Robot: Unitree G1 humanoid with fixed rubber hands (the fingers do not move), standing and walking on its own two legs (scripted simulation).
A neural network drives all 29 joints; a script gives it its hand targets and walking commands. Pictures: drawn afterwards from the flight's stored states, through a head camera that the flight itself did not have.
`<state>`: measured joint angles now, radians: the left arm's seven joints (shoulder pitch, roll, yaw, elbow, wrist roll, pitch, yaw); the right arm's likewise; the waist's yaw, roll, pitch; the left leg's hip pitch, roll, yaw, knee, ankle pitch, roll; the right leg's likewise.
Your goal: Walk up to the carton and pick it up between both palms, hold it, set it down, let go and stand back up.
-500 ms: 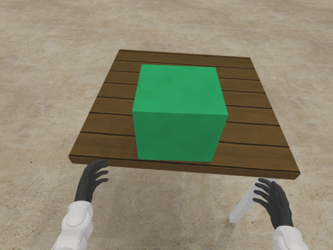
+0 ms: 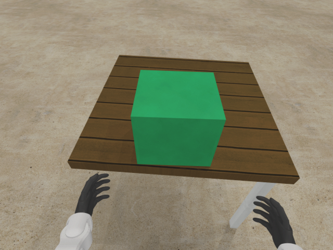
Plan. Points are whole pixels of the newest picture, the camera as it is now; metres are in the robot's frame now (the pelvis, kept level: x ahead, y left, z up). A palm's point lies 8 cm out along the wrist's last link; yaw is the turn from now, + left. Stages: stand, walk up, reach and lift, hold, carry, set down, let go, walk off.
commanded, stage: set down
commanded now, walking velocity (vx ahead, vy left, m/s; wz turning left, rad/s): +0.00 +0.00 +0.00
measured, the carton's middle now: (175, 118) +0.54 -0.01 -0.01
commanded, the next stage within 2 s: let go in 1.12 s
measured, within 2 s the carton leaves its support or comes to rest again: neither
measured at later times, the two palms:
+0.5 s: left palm (89, 215) +0.21 +0.21 -0.05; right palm (278, 237) +0.17 -0.25 -0.04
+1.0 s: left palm (89, 226) +0.19 +0.21 -0.07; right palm (276, 241) +0.17 -0.25 -0.05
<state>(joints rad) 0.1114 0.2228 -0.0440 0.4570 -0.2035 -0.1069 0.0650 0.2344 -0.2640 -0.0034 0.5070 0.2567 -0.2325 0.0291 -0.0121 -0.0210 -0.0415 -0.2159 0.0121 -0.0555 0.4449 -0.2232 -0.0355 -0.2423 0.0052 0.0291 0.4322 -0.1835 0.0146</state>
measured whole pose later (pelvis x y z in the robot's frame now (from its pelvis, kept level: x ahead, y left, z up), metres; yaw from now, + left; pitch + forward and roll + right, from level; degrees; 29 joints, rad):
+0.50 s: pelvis +0.02 +0.00 +0.00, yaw +0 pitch +0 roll +0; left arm 0.17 0.21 -0.04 0.43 -0.19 -0.01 0.04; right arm 0.27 -0.26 0.00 0.51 0.19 -0.23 0.03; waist -0.01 -0.02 -0.01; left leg -0.19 0.01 -0.06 0.40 -0.22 -0.04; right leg -0.21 0.01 0.03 0.39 -0.18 0.01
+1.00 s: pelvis +0.01 +0.00 +0.00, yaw +0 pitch -1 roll +0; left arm 0.18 0.19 -0.04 0.46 -0.13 0.09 0.04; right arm 0.22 -0.26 0.00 0.60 0.09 -0.18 0.04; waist -0.01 -0.02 0.03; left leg -0.17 0.01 -0.06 0.41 -0.22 -0.04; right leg -0.19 0.01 0.03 0.38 -0.18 0.01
